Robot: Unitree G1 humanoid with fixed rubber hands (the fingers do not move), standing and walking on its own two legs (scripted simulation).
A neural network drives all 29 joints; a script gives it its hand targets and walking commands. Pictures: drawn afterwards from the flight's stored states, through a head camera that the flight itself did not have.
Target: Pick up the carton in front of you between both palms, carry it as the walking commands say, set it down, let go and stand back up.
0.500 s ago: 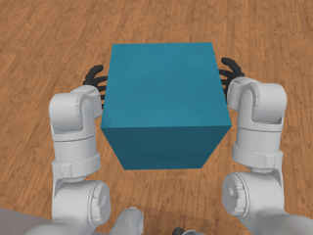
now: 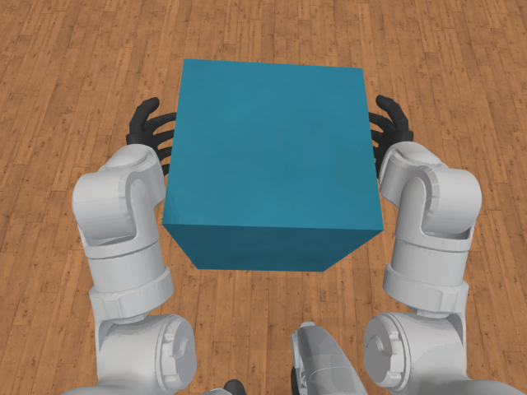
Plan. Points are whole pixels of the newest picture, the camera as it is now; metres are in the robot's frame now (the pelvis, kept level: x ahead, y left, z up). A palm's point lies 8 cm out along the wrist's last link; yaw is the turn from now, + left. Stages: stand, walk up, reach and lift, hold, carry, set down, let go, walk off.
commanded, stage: carry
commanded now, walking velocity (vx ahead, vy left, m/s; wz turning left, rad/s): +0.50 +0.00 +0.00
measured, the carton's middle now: (266, 185) +0.39 -0.03 +0.05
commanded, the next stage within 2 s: none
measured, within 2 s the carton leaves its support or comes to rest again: neither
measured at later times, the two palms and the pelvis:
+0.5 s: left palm out of the picture +0.69 +0.15 +0.20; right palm out of the picture +0.73 -0.15 +0.20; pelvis +0.33 -0.03 +0.03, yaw +1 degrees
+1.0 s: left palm out of the picture +1.02 +0.13 +0.22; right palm out of the picture +1.02 -0.17 +0.23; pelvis +0.64 -0.02 +0.05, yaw +1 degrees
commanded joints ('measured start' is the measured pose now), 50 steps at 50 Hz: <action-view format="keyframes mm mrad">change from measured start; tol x32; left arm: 1 -674 -820 -691 -32 -298 -29 -164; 50 -733 -903 -652 246 -380 17 -202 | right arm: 1 -801 961 783 -129 492 17 246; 50 -769 960 649 203 429 65 263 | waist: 1 7 112 -694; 10 200 -299 -808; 27 123 -171 -615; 31 -3 278 -801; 50 160 104 -757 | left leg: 1 590 243 -258 -60 620 170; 7 313 168 0 236 914 18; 10 -389 -60 -144 908 -155 -37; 12 -511 6 -165 995 -108 -10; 22 -453 45 -62 465 54 -28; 28 142 -84 121 53 170 30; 30 673 354 -626 -35 30 213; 46 467 223 -174 -82 559 132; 50 224 161 -9 319 790 -1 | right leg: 1 -59 -3 -53 -219 50 12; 7 601 109 -233 -670 262 -48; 10 1115 -334 662 -792 422 -294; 28 710 -144 -99 -503 920 -57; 31 16 97 5 151 -87 28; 33 -87 16 50 282 -46 -3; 45 -2 -15 -91 -337 139 19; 50 711 61 -184 -658 213 -52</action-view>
